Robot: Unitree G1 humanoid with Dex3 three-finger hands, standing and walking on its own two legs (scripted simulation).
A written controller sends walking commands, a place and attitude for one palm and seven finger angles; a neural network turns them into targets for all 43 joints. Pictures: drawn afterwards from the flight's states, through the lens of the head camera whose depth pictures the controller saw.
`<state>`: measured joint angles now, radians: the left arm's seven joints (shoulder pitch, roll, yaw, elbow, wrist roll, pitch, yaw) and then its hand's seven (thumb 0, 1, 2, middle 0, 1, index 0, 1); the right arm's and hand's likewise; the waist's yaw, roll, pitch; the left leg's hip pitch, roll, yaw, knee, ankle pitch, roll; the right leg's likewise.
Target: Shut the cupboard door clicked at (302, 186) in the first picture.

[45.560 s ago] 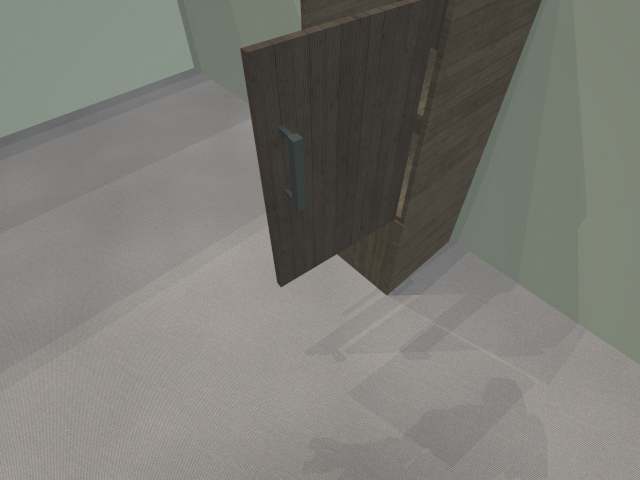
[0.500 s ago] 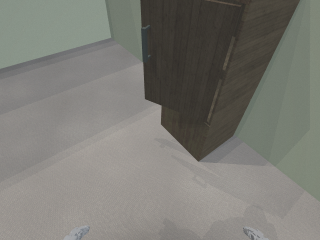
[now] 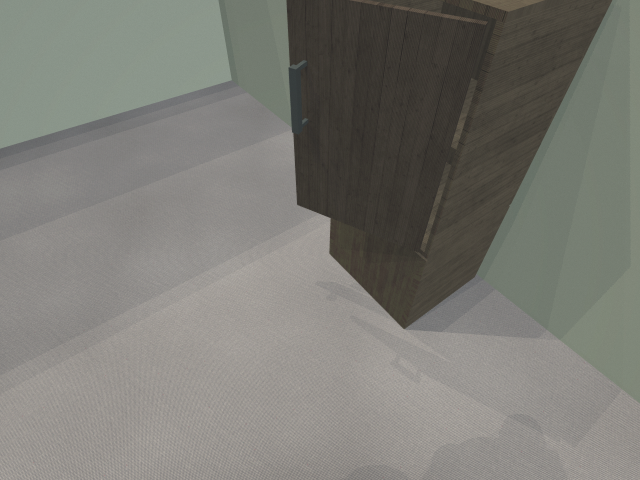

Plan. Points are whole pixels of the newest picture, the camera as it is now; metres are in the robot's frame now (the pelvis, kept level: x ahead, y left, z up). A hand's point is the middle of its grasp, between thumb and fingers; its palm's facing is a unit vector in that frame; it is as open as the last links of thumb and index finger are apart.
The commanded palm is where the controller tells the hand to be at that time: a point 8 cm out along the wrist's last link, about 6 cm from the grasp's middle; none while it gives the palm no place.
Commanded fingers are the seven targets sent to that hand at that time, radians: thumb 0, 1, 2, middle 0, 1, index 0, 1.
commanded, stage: let the arm hang, fingers relaxed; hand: left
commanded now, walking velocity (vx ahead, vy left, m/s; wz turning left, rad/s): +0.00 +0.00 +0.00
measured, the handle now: (300, 98) +0.91 +0.10 +0.03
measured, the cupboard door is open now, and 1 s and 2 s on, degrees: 24 24 24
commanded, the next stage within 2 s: look to check the result in 0.36 s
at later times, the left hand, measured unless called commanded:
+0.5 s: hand out of the picture +0.02 +0.17 -0.17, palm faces +0.00 -0.98 -0.20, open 7.4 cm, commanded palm none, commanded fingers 0.00 0.90 0.90 -0.20 -0.30 -0.20 -0.30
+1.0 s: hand out of the picture +0.02 +0.17 -0.17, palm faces +0.01 -0.98 -0.21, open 7.4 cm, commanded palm none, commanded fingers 0.00 0.90 0.90 -0.20 -0.30 -0.20 -0.30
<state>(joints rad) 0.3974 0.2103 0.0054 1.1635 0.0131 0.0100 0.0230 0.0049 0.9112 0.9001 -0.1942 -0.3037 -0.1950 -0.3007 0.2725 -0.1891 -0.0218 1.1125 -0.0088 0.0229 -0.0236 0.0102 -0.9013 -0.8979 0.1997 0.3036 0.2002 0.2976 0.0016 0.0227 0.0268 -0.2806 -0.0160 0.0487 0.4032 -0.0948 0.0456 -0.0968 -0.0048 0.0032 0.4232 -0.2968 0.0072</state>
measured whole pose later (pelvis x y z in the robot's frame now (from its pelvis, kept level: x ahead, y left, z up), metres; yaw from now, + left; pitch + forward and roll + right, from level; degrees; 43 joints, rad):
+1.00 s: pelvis +0.03 -0.02 +0.00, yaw -1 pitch -2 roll +0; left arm 0.29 0.18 0.00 1.15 0.01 0.00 0.03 0.00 0.91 0.90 -0.20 -0.30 -0.20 -0.30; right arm 0.21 -0.19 -0.01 1.12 -0.01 0.01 -0.03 0.01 -0.90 -0.90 0.20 0.30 0.20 0.30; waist 0.00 0.00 0.04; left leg -0.23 0.00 0.05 0.40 -0.14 0.02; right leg -0.02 0.01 0.01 0.36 -0.31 -0.01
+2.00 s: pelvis +0.02 -0.05 +0.00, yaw +30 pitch +0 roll +1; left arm 0.21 0.22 0.05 0.90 0.03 0.03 0.03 0.00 0.90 0.90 -0.20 -0.30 -0.20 -0.30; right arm 0.19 -0.27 -0.10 0.89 -0.02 0.08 0.02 0.01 -0.90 -0.90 0.20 0.30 0.20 0.30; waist -0.04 0.01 0.11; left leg -0.52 -0.03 0.00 1.02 -0.43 -0.04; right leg -0.22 -0.09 -0.07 0.54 -0.33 0.02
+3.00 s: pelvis +0.09 +0.10 +0.00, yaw +65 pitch -1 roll +1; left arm 0.23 0.21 0.08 0.93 0.03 0.00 -0.03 0.01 0.91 0.90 -0.19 -0.30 -0.19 -0.30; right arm 0.24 -0.19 -0.04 0.96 -0.03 -0.02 0.00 0.01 -0.91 -0.90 0.20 0.30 0.20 0.30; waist 0.01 -0.01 0.07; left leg -0.24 -0.02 0.07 0.50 -0.25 0.05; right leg -0.55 -0.16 -0.06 0.95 -0.29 0.04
